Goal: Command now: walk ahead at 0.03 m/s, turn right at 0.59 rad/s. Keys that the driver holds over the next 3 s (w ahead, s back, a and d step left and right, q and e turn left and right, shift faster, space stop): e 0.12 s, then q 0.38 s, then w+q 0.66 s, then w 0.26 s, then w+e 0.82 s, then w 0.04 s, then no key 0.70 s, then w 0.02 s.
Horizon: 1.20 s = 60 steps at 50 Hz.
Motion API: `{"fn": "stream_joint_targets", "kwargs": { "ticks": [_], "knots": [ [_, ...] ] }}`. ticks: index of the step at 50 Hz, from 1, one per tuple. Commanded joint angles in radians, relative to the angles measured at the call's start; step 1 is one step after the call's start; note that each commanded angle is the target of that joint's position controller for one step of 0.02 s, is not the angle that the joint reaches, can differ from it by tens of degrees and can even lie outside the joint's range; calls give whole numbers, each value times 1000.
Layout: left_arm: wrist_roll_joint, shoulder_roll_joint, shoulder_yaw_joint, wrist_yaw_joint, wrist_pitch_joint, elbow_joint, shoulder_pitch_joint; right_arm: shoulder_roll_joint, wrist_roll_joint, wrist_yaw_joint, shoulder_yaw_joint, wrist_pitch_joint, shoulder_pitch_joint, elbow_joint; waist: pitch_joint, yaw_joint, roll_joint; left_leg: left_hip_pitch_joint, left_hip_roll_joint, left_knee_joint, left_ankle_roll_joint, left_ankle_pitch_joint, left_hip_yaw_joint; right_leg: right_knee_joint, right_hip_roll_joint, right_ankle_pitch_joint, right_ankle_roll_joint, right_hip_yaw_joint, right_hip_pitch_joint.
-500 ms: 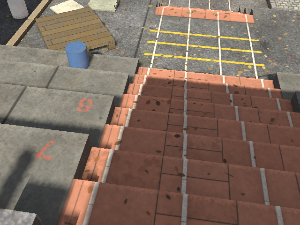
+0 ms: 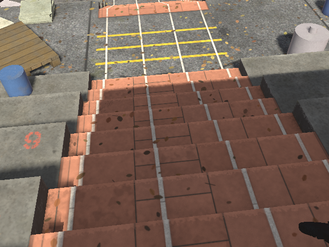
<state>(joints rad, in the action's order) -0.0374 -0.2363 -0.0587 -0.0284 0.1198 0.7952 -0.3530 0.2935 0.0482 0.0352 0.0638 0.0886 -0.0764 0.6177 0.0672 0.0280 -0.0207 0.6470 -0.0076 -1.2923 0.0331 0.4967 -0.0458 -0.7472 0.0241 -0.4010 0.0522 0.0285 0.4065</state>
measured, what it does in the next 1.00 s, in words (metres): goes down: left foot 0.15 m lower, then right foot 0.15 m higher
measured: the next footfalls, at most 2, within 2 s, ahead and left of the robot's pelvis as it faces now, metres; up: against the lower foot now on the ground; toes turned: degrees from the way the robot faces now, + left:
left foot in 0.32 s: +0.18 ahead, +0.16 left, -0.15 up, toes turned -3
right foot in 0.82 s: +0.00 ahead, -0.09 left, +0.00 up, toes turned +7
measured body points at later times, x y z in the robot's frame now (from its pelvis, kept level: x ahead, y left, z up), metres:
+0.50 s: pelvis +0.05 +0.07 -0.14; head +0.07 +0.08 +0.31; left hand +0.13 +0.30 -0.27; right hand +0.08 -0.18 -0.27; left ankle +0.14 +0.16 -0.86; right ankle +0.01 -0.06 -0.60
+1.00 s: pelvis +0.05 -0.01 -0.08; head +0.05 +0.00 +0.37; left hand +0.01 +0.22 -0.21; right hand +0.30 -0.18 -0.15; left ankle +0.17 +0.16 -0.67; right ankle -0.04 -0.10 -0.71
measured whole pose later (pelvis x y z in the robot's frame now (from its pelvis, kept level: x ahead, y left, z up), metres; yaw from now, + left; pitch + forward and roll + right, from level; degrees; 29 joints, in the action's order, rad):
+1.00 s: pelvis +0.05 -0.01 -0.08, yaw +12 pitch +6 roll -2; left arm -0.08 -0.23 0.01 -0.05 0.07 0.73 -0.48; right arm 0.23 0.10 -0.05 -0.02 0.08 -0.11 0.71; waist 0.11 0.09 0.00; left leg 1.04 -0.10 -1.30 0.04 -0.07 -0.18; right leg -1.16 0.06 -0.79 0.09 0.13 0.47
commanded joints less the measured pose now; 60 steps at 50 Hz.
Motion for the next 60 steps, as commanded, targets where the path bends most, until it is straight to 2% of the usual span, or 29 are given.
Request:
{"fn": "stream_joint_targets", "kwargs": {
  "ticks": [1, 3, 4, 7, 9, 10, 11, 13, 14, 15, 16, 17, 18, 19, 20, 23, 26, 33, 40, 41, 42, 43, 45, 46, 48, 49, 51, 54, 60],
  "knots": [
    [-34, -109, 6, 2, -8, -126, 168, 1, 22, -22, -30, -22, -153, -37, 66, -123, 66, -74, 9, -14, 21, -317, -6, 148, -180, 940, 202, -244, 120],
    [-32, -131, 12, 13, -2, -126, 143, 21, 32, -40, -37, -30, -173, -38, 47, -103, 36, -119, 10, 95, 22, -442, 16, 132, -128, 769, 205, -227, 160],
    [-24, -67, 30, 36, 10, -82, 14, 41, 38, -38, -35, -30, -86, -50, 27, -10, 57, 64, 51, 148, 39, -501, -81, 63, -169, 613, 216, -329, -10],
    [-15, -53, 37, 72, 10, 3, -266, -40, 55, -51, -73, -32, 115, -115, 29, 135, 105, 460, 81, 353, 63, -399, -108, -89, -217, 433, 220, -485, -385],
    [12, -30, 54, 76, -20, -60, -144, -68, 69, -96, -99, -50, 91, -56, -22, 142, 18, 301, 105, 706, 32, -754, -58, -101, -147, 59, 190, -435, -93],
    [-12, -109, 53, 57, -40, -58, -60, -88, 68, -118, -106, -64, 48, -30, -50, 84, 62, -70, 81, 700, 9, -956, 24, -36, -105, -140, 190, -367, 287],
    [-45, -147, 56, 28, -49, -42, -34, -81, 50, -129, -93, -78, -6, -12, -72, 27, 114, -263, 68, 573, 2, -982, 53, 0, -120, -286, 198, -375, 509],
    [-16, -112, 81, 19, -37, -31, -39, -14, 19, -131, -72, -78, -85, 15, -101, 6, 90, -306, 97, 747, 6, -910, 34, -67, -142, -290, 151, -399, 454],
    [40, -154, 15, 60, -84, -19, -101, -4, -108, -104, -30, -67, -36, 30, 18, 36, 36, -443, 28, 910, -31, -839, 76, -101, -60, -20, 138, -271, 233],
    [37, -169, 9, 82, -111, 3, -112, -22, -96, -91, -37, -53, -141, 77, 30, 3, 89, -541, 38, 982, -41, -860, 98, -221, -24, 70, 110, -219, 187],
    [-44, -99, 96, 5, -80, 8, -30, 115, 27, -84, 7, -46, -360, 151, -138, -97, 70, -613, 75, 893, -92, -864, 120, -382, -137, -275, 86, -385, 437],
    [-22, 6, 95, -44, -67, 26, -178, 175, 9, -72, 40, -51, -474, 175, 35, -95, -156, -867, 170, 768, -245, -1196, 10, -766, 37, -364, -24, -166, 569],
    [-28, -12, 82, -27, -82, -5, -255, 234, -20, -97, 46, -44, -386, 117, 189, -22, -241, -923, 335, 743, -425, -1167, -276, -1173, 84, -552, -100, -37, 668],
    [-20, -37, 72, 16, -108, -35, -173, 171, 9, -108, 32, -38, -378, 108, 228, -63, -115, -891, 373, 783, -409, -956, -364, -1373, 88, -449, -120, -75, 740],
    [-26, -24, 88, 41, -99, -105, -147, 188, -6, -113, 28, -24, -249, 79, 189, -24, -137, -777, 466, 881, -417, -465, -566, -1397, 34, -290, -155, -155, 844],
    [-22, -15, 101, 82, -118, -130, -128, 31, 7, -97, -33, 19, -285, 136, -24, 37, -37, -300, 379, 1040, -387, -169, -529, -1310, -87, -60, -154, -118, 660],
    [-16, 4, 108, 65, -145, -185, -115, 81, -9, -40, -27, 34, -327, 147, -21, 36, -61, -195, 201, 1026, -300, -88, -387, -1393, -36, -131, -129, 7, 556],
    [-21, 5, 109, 30, -104, -299, 10, 136, -2, -28, -3, 42, -496, 186, -28, -46, -100, -339, 212, 986, -262, 78, -518, -1310, -22, -303, -67, 8, 630],
    [9, -69, 65, -1, -99, -300, -97, 187, -11, -19, 17, 47, -180, 34, 17, 109, -93, 64, 162, 1074, -282, -13, -453, -495, 91, -480, 30, 53, -76],
    [-6, -93, 38, 7, -81, -226, -259, 118, -3, -34, -5, 43, -114, -1, 39, 192, -12, 197, 139, 899, -314, 29, -468, -310, 85, -435, 67, -71, -269],
    [-39, -203, 9, 46, -47, -180, -355, -130, 25, -78, -87, 28, -77, -68, -12, 182, 236, 729, -107, 450, -152, 88, -249, 12, -291, 26, 354, -858, -551],
    [-79, -202, 33, 41, -54, -151, -389, -203, 75, -89, -137, 28, 83, -127, -324, 242, 139, 1279, -157, 416, -46, -15, -517, 310, -515, 150, 437, -1495, -564],
    [-98, -70, 55, -30, -42, -201, -64, -72, -11, -47, -99, 18, 70, -9, -182, 118, 133, 1058, -106, 290, 36, -303, -484, 183, -341, 91, 266, -991, -368],
    [-80, -25, 61, -48, -34, -189, 66, 23, -19, -26, -73, 17, -69, 68, -74, 9, 109, 707, -95, 179, 41, -423, -312, 104, -237, 95, 190, -652, -101],
    [-28, -8, 65, -36, -14, -239, 249, 102, 68, -76, -32, -13, -386, 171, -32, -210, 37, -15, -79, -180, 21, -690, 36, -11, -80, -204, 100, -165, 616],
    [-26, -43, 67, -26, 8, -248, 306, 85, 84, -111, -29, -33, -357, 141, -46, -227, 11, -88, -57, -295, 13, -708, 25, 34, -112, -305, 95, -139, 710],
    [-27, -70, 78, 12, 35, -192, 184, 69, 61, -137, -37, -24, -148, 70, -121, -107, -67, 209, 4, -168, -18, -704, -33, 58, -170, -179, 90, -191, 387],
    [-7, -47, 90, 75, 37, -18, -262, 14, 22, -139, -71, -4, 189, -12, -102, 178, 97, 551, 56, 378, -29, -731, 3, 18, -205, -29, 78, -206, -306],
    [-17, -102, 89, 9, 11, 68, -248, 12, 36, -145, -58, -9, 259, -6, -154, 99, 94, 14, -9, 613, -75, -682, 159, 101, -205, 235, 35, -126, -123]
  ]
}}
